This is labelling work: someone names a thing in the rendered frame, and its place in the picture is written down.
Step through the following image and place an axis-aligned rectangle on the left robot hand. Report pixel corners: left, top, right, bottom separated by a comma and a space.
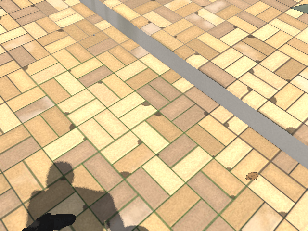
22, 213, 76, 231

